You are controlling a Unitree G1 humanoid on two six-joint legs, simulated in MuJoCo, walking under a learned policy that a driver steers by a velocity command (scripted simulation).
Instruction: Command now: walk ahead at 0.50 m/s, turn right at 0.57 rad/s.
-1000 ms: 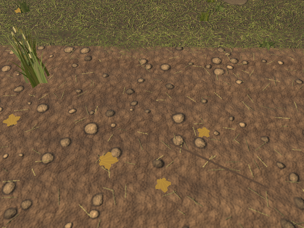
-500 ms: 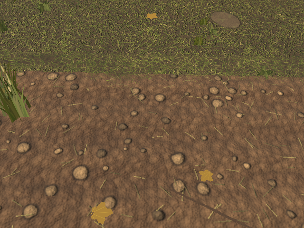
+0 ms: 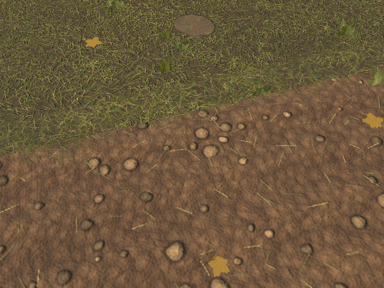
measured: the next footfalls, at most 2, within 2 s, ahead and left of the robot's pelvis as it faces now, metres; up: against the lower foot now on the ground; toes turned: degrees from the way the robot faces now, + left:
left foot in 0.30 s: +0.36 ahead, +0.12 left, +0.00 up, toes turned -12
right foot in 0.76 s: +0.36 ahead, -0.08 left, +0.00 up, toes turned +0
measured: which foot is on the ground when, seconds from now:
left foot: up 0.00-0.28, down 0.30-0.76, up 0.78-1.00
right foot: down 0.00-0.30, up 0.32-0.74, down 0.76-1.00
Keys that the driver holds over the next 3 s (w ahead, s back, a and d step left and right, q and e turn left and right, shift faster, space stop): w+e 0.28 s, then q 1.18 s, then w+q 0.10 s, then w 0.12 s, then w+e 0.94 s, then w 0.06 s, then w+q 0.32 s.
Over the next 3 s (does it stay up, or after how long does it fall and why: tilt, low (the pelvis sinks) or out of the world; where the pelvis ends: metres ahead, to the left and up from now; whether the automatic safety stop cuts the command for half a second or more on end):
stays up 0.86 0.17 0.00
